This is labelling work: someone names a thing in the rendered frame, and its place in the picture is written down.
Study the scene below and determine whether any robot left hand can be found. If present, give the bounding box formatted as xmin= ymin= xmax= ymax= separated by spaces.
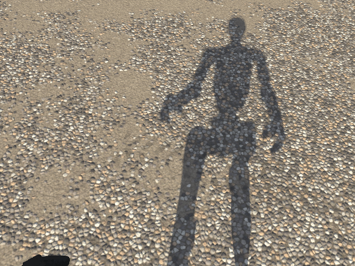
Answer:
xmin=22 ymin=254 xmax=70 ymax=266

